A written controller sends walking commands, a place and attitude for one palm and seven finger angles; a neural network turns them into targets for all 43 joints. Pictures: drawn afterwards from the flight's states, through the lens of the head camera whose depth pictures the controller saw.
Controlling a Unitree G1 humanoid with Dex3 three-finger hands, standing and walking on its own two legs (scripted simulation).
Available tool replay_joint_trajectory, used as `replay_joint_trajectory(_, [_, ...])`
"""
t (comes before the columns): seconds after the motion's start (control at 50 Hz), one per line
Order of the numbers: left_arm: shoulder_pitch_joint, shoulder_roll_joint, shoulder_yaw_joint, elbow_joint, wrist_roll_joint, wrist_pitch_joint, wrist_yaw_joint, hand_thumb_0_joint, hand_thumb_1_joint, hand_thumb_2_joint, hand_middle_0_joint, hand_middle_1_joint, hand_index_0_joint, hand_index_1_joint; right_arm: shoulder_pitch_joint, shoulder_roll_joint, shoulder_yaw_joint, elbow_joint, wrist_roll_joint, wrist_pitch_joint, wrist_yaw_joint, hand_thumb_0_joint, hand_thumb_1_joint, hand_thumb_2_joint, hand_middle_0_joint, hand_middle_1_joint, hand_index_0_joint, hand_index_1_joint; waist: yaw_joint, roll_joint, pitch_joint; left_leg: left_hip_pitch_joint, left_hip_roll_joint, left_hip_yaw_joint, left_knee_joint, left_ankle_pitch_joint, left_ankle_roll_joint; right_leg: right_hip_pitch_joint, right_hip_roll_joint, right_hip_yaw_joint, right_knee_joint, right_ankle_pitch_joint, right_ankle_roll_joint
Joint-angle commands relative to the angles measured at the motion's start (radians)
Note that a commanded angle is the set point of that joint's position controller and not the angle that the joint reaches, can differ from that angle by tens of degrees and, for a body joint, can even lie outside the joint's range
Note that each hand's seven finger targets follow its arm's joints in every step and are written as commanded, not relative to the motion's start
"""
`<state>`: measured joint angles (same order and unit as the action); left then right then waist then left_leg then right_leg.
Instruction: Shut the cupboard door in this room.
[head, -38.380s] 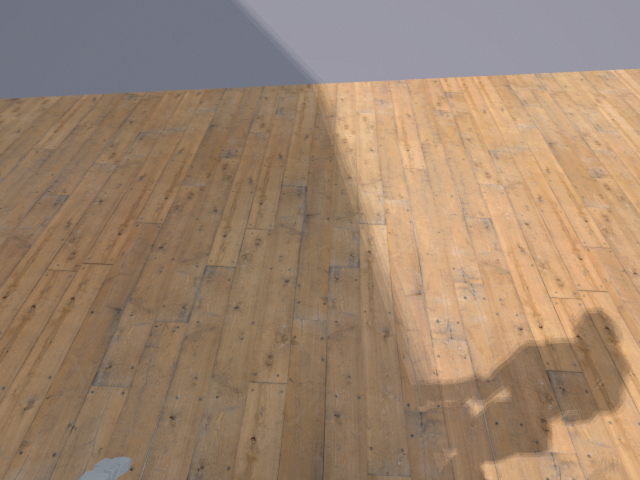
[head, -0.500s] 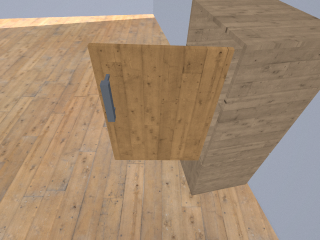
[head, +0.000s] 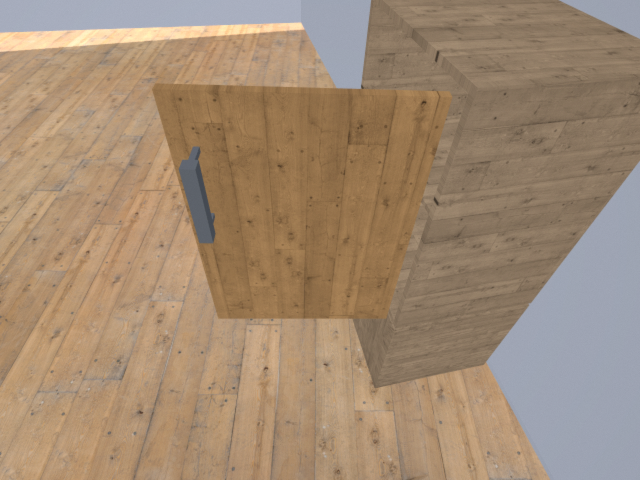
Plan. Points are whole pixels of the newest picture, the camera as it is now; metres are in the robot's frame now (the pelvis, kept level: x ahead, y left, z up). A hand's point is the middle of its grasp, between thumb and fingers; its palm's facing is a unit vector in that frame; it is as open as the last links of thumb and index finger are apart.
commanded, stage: shuffle to correct the standing spot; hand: left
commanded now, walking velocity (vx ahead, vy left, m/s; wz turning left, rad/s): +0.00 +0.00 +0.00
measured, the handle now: (201, 196) +0.52 +0.23 +0.05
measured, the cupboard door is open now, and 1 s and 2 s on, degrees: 79 79 79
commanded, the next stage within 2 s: come to a stop and stand still in 0.32 s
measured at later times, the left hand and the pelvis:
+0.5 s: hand out of the picture +0.04 +0.18 -0.19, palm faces +0.03 -0.99 -0.11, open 7.4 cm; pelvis +0.08 +0.03 -0.01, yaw +1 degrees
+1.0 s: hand (217, 457) +0.20 +0.16 -0.18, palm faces +0.01 -0.98 -0.22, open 7.4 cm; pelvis +0.11 -0.01 -0.01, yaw +1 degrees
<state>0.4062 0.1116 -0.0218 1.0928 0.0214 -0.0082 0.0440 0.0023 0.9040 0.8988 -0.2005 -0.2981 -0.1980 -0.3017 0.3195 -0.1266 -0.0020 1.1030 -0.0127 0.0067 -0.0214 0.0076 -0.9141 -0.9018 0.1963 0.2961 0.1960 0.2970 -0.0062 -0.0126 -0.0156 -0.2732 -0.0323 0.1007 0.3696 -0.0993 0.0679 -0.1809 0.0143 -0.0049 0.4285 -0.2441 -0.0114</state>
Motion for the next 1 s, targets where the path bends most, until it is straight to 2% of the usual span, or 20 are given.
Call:
replay_joint_trajectory(0.0, [0.065,0.083,0.014,-0.024,-0.006,-0.018,0.003,0.0,0.9,0.9,-0.2,-0.3,-0.2,-0.3,0.06,-0.084,-0.017,-0.024,0.006,-0.021,-0.005,0.0,-0.9,-0.9,0.2,0.3,0.2,0.3,-0.004,-0.019,0.107,0.061,0.13,-0.17,-0.073,-0.172,-0.034,-0.16,-0.109,0.13,-0.143,-0.106,-0.04])
replay_joint_trajectory(0.06, [0.065,0.078,0.013,-0.019,-0.007,-0.022,0.002,0.0,0.9,0.9,-0.2,-0.3,-0.2,-0.3,0.072,-0.078,-0.012,-0.015,0.002,-0.025,-0.006,0.0,-0.9,-0.9,0.2,0.3,0.2,0.3,-0.003,-0.004,0.099,0.064,0.125,-0.166,-0.066,-0.175,-0.035,-0.145,-0.109,0.127,-0.144,-0.114,-0.04])
replay_joint_trajectory(0.12, [0.075,0.099,0.028,-0.026,0.0,-0.014,-0.003,0.0,0.9,0.9,-0.2,-0.3,-0.2,-0.3,0.074,-0.082,-0.017,-0.019,-0.006,-0.018,-0.001,0.0,-0.9,-0.9,0.2,0.3,0.2,0.3,0.01,-0.025,0.131,-0.016,0.095,-0.153,-0.022,-0.311,-0.032,-0.134,-0.119,0.141,-0.152,-0.293,-0.058])
replay_joint_trajectory(0.24, [0.083,0.142,0.064,-0.049,-0.003,-0.018,-0.007,0.0,0.9,0.9,-0.2,-0.3,-0.2,-0.3,0.056,-0.053,-0.016,-0.062,-0.009,-0.026,0.007,0.0,-0.9,-0.9,0.2,0.3,0.2,0.3,0.021,-0.111,0.175,-0.166,0.042,-0.065,0.246,-0.217,-0.04,-0.071,-0.272,0.286,-0.237,-0.387,-0.147])
replay_joint_trajectory(0.32, [0.048,0.124,0.065,-0.059,0.003,-0.02,-0.014,0.0,0.9,0.9,-0.2,-0.3,-0.2,-0.3,0.113,-0.046,-0.015,-0.058,-0.006,-0.043,0.008,0.0,-0.9,-0.9,0.2,0.3,0.2,0.3,-0.011,-0.033,0.193,-0.02,0.054,-0.062,0.124,-0.191,-0.031,-0.142,-0.203,0.151,-0.105,-0.234,-0.127])
replay_joint_trajectory(0.34, [0.041,0.108,0.061,-0.062,0.003,-0.018,-0.016,0.0,0.9,0.9,-0.2,-0.3,-0.2,-0.3,0.162,-0.068,-0.016,-0.045,-0.007,-0.051,0.005,0.0,-0.9,-0.9,0.2,0.3,0.2,0.3,-0.023,0.053,0.175,0.062,0.086,-0.116,0.058,-0.155,-0.013,-0.177,-0.142,0.077,0.003,-0.193,-0.103])
replay_joint_trajectory(0.38, [-0.006,0.073,0.049,-0.09,0.005,-0.02,-0.021,0.0,0.9,0.9,-0.2,-0.3,-0.2,-0.3,0.311,-0.163,-0.036,-0.013,-0.019,-0.056,-0.012,0.0,-0.9,-0.9,0.2,0.3,0.2,0.3,-0.072,0.317,0.136,0.258,0.33,-0.506,-0.158,-0.187,0.121,-0.409,0.004,-0.096,0.425,-0.3,-0.037])
replay_joint_trajectory(0.4, [-0.059,0.094,0.05,-0.113,0.014,-0.023,-0.02,0.0,0.9,0.9,-0.2,-0.3,-0.2,-0.3,0.342,-0.167,-0.031,-0.007,-0.018,-0.056,-0.022,0.0,-0.9,-0.9,0.2,0.3,0.2,0.3,-0.082,0.282,0.164,0.279,0.375,-0.571,-0.183,-0.109,0.165,-0.492,-0.018,-0.041,0.605,-0.324,-0.042])
replay_joint_trajectory(0.44, [-0.083,0.085,0.054,-0.102,0.009,-0.03,-0.019,0.0,0.9,0.9,-0.2,-0.3,-0.2,-0.3,0.255,-0.115,-0.013,-0.037,-0.015,-0.065,-0.028,0.0,-0.9,-0.9,0.2,0.3,0.2,0.3,-0.043,0.066,0.144,0.203,0.373,-0.49,-0.144,0.161,0.19,-0.471,-0.084,0.019,0.685,-0.23,-0.036])
replay_joint_trajectory(0.48, [-0.056,0.037,0.038,-0.077,0.0,-0.015,-0.016,0.0,0.9,0.9,-0.2,-0.3,-0.2,-0.3,0.179,-0.098,0.003,-0.052,-0.009,-0.077,-0.035,0.0,-0.9,-0.9,0.2,0.3,0.2,0.3,0.003,-0.036,0.088,0.14,0.323,-0.315,-0.104,0.494,0.151,-0.329,-0.101,0.029,0.595,-0.145,-0.001])
replay_joint_trajectory(0.54, [-0.008,0.032,0.038,-0.057,-0.006,0.016,-0.005,0.0,0.9,0.9,-0.2,-0.3,-0.2,-0.3,0.13,-0.102,0.009,-0.049,0.004,-0.081,-0.047,0.0,-0.9,-0.9,0.2,0.3,0.2,0.3,0.033,0.037,0.016,0.173,0.273,-0.184,-0.045,0.88,0.063,-0.225,-0.067,0.012,0.506,-0.056,0.028])
replay_joint_trajectory(0.62, [-0.067,0.085,0.063,-0.084,-0.002,0.046,0.003,0.0,0.9,0.9,-0.2,-0.3,-0.2,-0.3,0.12,-0.111,-0.009,-0.045,0.002,-0.05,-0.057,0.0,-0.9,-0.9,0.2,0.3,0.2,0.3,0.013,0.127,0.03,0.21,0.283,-0.169,-0.006,0.93,0.023,-0.271,-0.039,0.011,0.525,-0.061,0.038])
replay_joint_trajectory(0.74, [-0.198,0.094,0.075,-0.154,0.001,0.047,-0.001,0.0,0.9,0.9,-0.2,-0.3,-0.2,-0.3,0.089,-0.117,-0.042,-0.07,-0.012,-0.024,-0.052,0.0,-0.9,-0.9,0.2,0.3,0.2,0.3,-0.02,0.153,0.037,0.276,0.285,-0.181,0.033,0.844,0.101,-0.313,-0.034,-0.002,0.454,-0.113,0.041])
replay_joint_trajectory(0.82, [-0.231,0.097,0.074,-0.183,-0.001,0.039,-0.002,0.0,0.9,0.9,-0.2,-0.3,-0.2,-0.3,0.064,-0.134,-0.056,-0.087,-0.015,-0.014,-0.044,0.0,-0.9,-0.9,0.2,0.3,0.2,0.3,-0.028,0.18,0.026,0.291,0.289,-0.199,0.056,0.82,0.109,-0.248,-0.038,-0.02,0.314,-0.138,0.023])
replay_joint_trajectory(0.88, [-0.171,0.115,0.079,-0.174,0.0,0.023,-0.002,0.0,0.9,0.9,-0.2,-0.3,-0.2,-0.3,0.033,-0.154,-0.066,-0.103,-0.009,-0.012,-0.035,0.0,-0.9,-0.9,0.2,0.3,0.2,0.3,0.009,0.14,-0.036,0.288,0.261,-0.181,0.122,0.713,0.068,-0.118,-0.049,-0.023,0.102,0.015,0.014])
replay_joint_trajectory(0.9, [-0.125,0.136,0.081,-0.163,0.005,0.01,-0.002,0.0,0.9,0.9,-0.2,-0.3,-0.2,-0.3,0.024,-0.147,-0.065,-0.112,-0.003,-0.012,-0.03,0.0,-0.9,-0.9,0.2,0.3,0.2,0.3,0.032,0.09,-0.053,0.251,0.219,-0.163,0.189,0.587,0.031,-0.029,-0.06,-0.019,-0.031,0.169,0.018])
replay_joint_trajectory(0.92, [-0.091,0.171,0.086,-0.151,0.009,-0.002,0.003,0.0,0.9,0.9,-0.2,-0.3,-0.2,-0.3,0.038,-0.125,-0.064,-0.118,0.004,-0.014,-0.023,0.0,-0.9,-0.9,0.2,0.3,0.2,0.3,0.034,-0.011,-0.102,0.16,0.149,-0.126,0.261,0.353,-0.014,0.096,-0.136,0.049,-0.042,0.469,-0.004])
replay_joint_trajectory(0.94, [-0.071,0.23,0.095,-0.141,0.013,-0.007,0.012,0.0,0.9,0.9,-0.2,-0.3,-0.2,-0.3,0.057,-0.088,-0.062,-0.132,0.008,-0.013,-0.019,0.0,-0.9,-0.9,0.2,0.3,0.2,0.3,0.029,-0.185,-0.132,-0.019,0.039,-0.057,0.37,-0.123,-0.061,0.225,-0.319,0.233,0.027,0.91,-0.095])
replay_joint_trajectory(0.96, [-0.079,0.25,0.09,-0.149,0.004,-0.003,0.009,0.0,0.9,0.9,-0.2,-0.3,-0.2,-0.3,0.066,-0.089,-0.066,-0.143,0.009,0.003,-0.024,0.0,-0.9,-0.9,0.2,0.3,0.2,0.3,0.023,-0.188,-0.126,-0.1,-0.004,-0.083,0.473,-0.527,-0.082,0.234,-0.443,0.266,0.032,1.068,-0.204])
replay_joint_trajectory(0.98, [-0.094,0.23,0.086,-0.157,0.005,0.0,0.013,0.0,0.9,0.9,-0.2,-0.3,-0.2,-0.3,0.023,-0.079,-0.063,-0.142,0.004,0.018,-0.026,0.0,-0.9,-0.9,0.2,0.3,0.2,0.3,0.033,-0.178,-0.091,-0.122,0.019,-0.13,0.554,-0.54,-0.082,0.19,-0.435,0.255,0.019,0.987,-0.24])
